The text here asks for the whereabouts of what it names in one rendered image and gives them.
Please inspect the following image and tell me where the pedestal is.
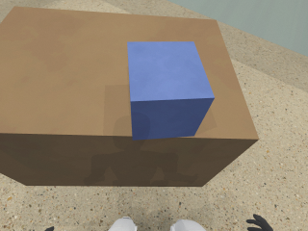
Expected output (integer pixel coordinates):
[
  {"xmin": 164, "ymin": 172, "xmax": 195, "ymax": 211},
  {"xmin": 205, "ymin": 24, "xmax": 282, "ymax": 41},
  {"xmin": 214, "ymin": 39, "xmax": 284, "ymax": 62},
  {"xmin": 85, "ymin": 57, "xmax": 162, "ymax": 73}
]
[{"xmin": 0, "ymin": 6, "xmax": 259, "ymax": 187}]

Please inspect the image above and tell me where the carton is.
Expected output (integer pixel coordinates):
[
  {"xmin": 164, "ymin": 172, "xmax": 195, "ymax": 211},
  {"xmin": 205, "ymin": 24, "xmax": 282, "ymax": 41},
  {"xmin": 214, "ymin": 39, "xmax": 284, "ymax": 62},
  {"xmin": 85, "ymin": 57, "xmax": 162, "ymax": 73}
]
[{"xmin": 127, "ymin": 41, "xmax": 215, "ymax": 141}]

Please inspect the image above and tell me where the robot right hand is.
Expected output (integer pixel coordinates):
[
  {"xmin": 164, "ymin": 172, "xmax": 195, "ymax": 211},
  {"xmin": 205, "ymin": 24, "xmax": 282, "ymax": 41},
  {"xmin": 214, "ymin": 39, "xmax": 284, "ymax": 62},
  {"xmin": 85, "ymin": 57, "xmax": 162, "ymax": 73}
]
[{"xmin": 246, "ymin": 214, "xmax": 273, "ymax": 231}]

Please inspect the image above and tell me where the right robot thigh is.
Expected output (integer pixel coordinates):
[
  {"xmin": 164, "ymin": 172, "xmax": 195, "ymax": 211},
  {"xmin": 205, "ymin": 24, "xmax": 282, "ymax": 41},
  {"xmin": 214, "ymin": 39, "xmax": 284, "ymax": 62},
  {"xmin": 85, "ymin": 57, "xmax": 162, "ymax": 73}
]
[{"xmin": 169, "ymin": 219, "xmax": 206, "ymax": 231}]

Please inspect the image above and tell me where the left robot thigh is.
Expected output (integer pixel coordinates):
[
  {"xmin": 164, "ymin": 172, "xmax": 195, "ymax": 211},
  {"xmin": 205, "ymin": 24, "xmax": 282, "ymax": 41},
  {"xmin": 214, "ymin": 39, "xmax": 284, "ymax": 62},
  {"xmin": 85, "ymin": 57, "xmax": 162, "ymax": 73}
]
[{"xmin": 108, "ymin": 218, "xmax": 138, "ymax": 231}]

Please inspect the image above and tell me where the robot thigh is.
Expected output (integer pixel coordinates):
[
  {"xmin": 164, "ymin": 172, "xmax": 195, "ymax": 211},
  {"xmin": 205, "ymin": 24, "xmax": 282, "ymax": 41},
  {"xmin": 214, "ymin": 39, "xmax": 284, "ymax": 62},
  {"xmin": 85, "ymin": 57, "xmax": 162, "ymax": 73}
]
[
  {"xmin": 169, "ymin": 219, "xmax": 206, "ymax": 231},
  {"xmin": 108, "ymin": 218, "xmax": 138, "ymax": 231}
]

